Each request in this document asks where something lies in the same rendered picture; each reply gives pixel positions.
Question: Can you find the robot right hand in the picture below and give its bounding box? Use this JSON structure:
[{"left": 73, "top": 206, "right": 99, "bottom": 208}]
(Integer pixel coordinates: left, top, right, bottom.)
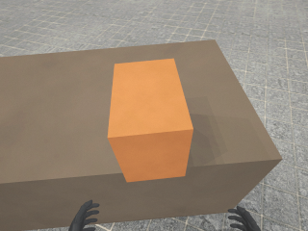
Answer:
[{"left": 227, "top": 206, "right": 261, "bottom": 231}]

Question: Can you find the robot left hand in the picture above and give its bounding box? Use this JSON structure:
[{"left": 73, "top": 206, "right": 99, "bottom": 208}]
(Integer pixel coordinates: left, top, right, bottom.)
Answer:
[{"left": 68, "top": 200, "right": 100, "bottom": 231}]

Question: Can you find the carton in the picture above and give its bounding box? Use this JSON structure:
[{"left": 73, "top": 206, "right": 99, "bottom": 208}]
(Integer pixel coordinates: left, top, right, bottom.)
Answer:
[{"left": 107, "top": 59, "right": 193, "bottom": 183}]

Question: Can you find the pedestal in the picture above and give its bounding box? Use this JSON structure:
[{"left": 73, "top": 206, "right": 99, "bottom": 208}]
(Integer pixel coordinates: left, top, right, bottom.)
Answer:
[{"left": 0, "top": 39, "right": 283, "bottom": 231}]

